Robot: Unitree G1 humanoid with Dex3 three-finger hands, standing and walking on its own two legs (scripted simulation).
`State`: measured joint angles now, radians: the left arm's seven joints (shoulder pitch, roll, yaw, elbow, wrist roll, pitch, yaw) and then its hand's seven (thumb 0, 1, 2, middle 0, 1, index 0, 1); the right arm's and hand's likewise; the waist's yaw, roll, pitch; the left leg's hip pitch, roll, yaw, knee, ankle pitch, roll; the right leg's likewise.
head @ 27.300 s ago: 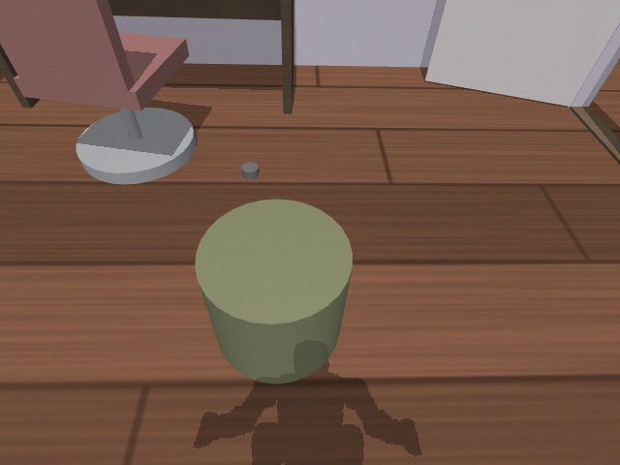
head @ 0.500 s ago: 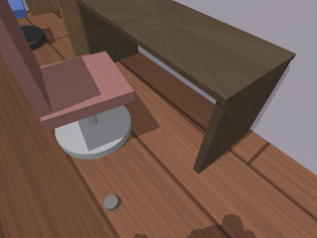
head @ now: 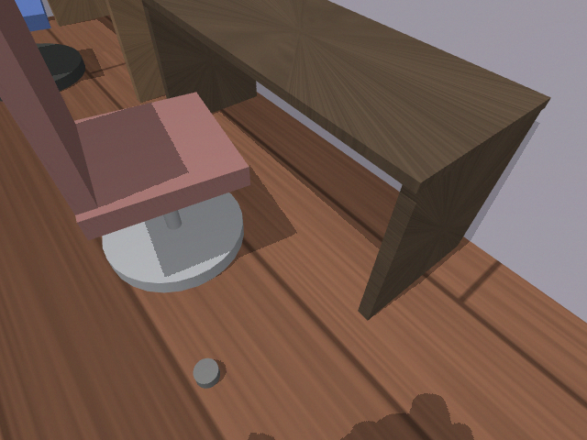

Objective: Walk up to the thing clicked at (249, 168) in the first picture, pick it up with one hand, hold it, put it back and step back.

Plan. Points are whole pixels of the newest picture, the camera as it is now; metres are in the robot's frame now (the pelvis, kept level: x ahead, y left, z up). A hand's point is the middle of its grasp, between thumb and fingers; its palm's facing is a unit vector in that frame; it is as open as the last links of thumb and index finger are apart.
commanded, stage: stand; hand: left
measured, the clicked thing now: (206, 373) +0.45 +0.27 -0.76
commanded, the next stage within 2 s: walk up in 0.44 s
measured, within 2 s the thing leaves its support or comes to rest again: neither
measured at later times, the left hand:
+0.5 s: hand out of the picture +0.07 +0.26 -0.16, palm faces -0.03 -0.94 -0.35, open 7.4 cm
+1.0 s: hand out of the picture +0.12 +0.27 -0.16, palm faces -0.03 -0.93 -0.37, open 7.4 cm
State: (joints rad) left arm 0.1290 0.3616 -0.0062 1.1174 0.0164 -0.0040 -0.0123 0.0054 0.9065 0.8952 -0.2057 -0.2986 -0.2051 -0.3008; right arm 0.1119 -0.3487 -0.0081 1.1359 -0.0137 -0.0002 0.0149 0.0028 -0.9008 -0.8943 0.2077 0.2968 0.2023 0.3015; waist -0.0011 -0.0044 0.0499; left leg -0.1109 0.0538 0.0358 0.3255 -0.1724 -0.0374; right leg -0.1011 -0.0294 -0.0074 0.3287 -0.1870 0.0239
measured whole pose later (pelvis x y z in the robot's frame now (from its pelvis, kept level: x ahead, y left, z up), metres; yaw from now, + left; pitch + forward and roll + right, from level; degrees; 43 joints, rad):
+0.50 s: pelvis +0.00 +0.00 +0.00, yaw +0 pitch -2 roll +0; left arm 0.13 0.36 0.01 1.11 0.02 -0.01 -0.01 0.01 0.91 0.90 -0.21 -0.30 -0.21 -0.30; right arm 0.12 -0.35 -0.02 1.12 -0.02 0.01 0.02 0.00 -0.90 -0.89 0.21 0.30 0.20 0.30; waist 0.00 0.00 0.04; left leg -0.11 0.06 0.04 0.35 -0.19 -0.03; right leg -0.10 -0.03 -0.01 0.34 -0.20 0.02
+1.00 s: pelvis +0.04 +0.01 -0.01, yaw -1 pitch -3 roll +0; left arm 0.14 0.37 0.01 1.08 0.01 -0.02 0.01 0.01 0.91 0.90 -0.21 -0.30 -0.21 -0.30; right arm 0.12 -0.34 -0.04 1.05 -0.02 0.02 0.02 0.00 -0.90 -0.89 0.21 0.30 0.20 0.30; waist 0.00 0.00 0.05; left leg -0.08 0.05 0.06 0.42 -0.28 -0.02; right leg -0.08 -0.04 0.02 0.41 -0.28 0.04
